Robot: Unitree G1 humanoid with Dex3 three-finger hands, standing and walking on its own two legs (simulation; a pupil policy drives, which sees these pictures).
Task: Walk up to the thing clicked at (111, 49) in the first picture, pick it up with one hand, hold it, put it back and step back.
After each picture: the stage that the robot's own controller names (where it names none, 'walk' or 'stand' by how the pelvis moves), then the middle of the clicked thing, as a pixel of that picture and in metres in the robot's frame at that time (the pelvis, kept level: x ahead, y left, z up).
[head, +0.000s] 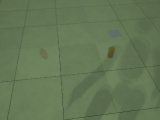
stand; (110, 52) +1.30 -0.34 -0.72
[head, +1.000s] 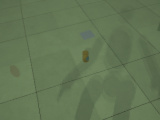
walk; (85, 56) +1.21 +0.04 -0.70
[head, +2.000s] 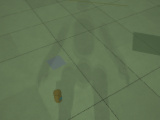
walk; (57, 96) +0.73 +0.22 -0.70
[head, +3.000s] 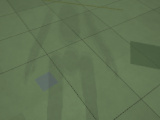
walk; out of the picture +0.44 +0.18 -0.70
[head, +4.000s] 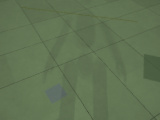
stand; out of the picture +0.39 +0.18 -0.72
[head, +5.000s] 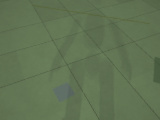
stand; out of the picture +0.39 +0.14 -0.72
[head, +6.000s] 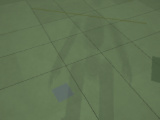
stand; out of the picture +0.41 +0.16 -0.73
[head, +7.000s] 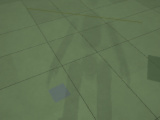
stand; out of the picture +0.41 +0.18 -0.72
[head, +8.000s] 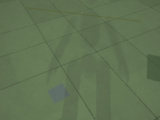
stand; out of the picture +0.39 +0.18 -0.73
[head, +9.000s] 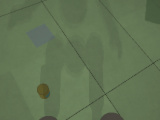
go down; (43, 91) +0.44 +0.18 -0.51
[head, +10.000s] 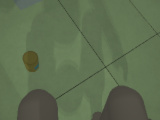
go down; (31, 62) +0.49 +0.19 -0.32
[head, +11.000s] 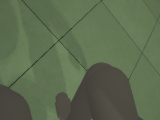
close in; out of the picture +0.48 +0.24 -0.23
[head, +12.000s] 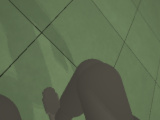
close; out of the picture +0.47 +0.26 -0.23
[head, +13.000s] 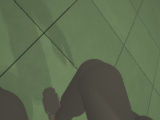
lift; out of the picture +0.45 +0.24 -0.24
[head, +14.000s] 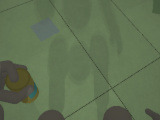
lift; (23, 87) +0.34 +0.19 -0.04
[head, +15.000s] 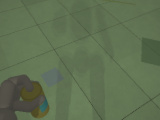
hold; (36, 100) +0.32 +0.16 -0.02
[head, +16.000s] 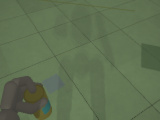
hold; (38, 102) +0.32 +0.16 -0.02
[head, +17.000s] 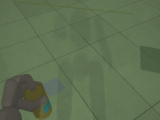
crouch; (38, 102) +0.32 +0.15 -0.01
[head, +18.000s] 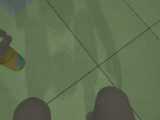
crouch; (10, 59) +0.47 +0.20 -0.17
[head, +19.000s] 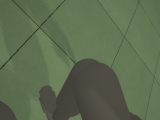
lower; out of the picture +0.54 +0.19 -0.27
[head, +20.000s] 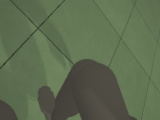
lower; out of the picture +0.54 +0.19 -0.27
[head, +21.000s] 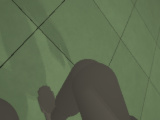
lower; out of the picture +0.54 +0.19 -0.27
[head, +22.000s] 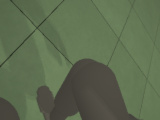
lower; out of the picture +0.54 +0.19 -0.27
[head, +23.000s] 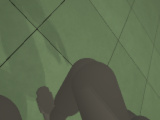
loosen; out of the picture +0.54 +0.18 -0.27
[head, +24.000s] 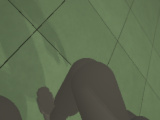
withdraw; out of the picture +0.53 +0.17 -0.27
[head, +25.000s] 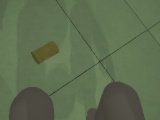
walk; (45, 52) +0.54 +0.11 -0.32
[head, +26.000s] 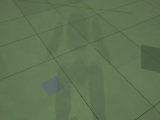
stand; out of the picture +0.44 +0.05 -0.68
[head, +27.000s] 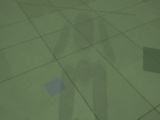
stand; out of the picture +0.44 +0.07 -0.69
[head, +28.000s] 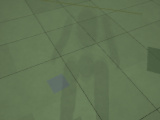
stand; out of the picture +0.43 +0.05 -0.70
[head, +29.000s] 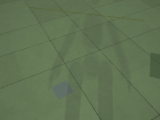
walk; out of the picture +0.43 +0.05 -0.75
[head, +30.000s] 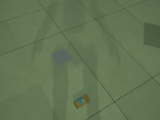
walk; (81, 101) +0.56 -0.04 -0.72
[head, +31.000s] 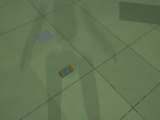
walk; (66, 71) +0.82 +0.13 -0.71
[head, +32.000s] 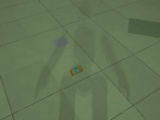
stand; (76, 70) +1.04 +0.07 -0.73
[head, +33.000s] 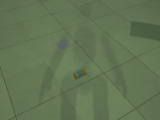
stand; (79, 74) +1.03 +0.03 -0.75
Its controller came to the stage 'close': yes
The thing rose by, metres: 0.70
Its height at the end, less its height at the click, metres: -0.02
